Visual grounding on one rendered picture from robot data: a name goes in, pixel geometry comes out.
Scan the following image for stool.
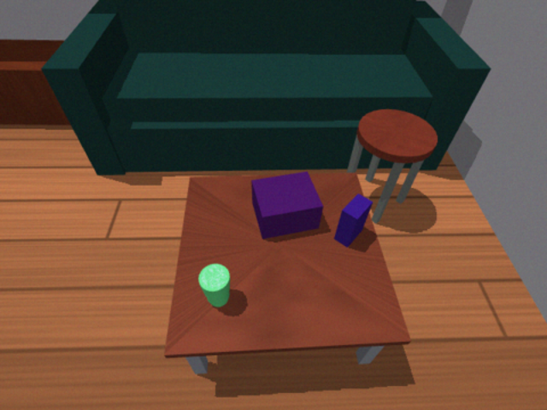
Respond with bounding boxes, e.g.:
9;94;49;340
347;109;438;224

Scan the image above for coffee table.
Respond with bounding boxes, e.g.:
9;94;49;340
164;173;411;374

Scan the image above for sofa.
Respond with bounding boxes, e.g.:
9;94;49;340
41;0;491;175

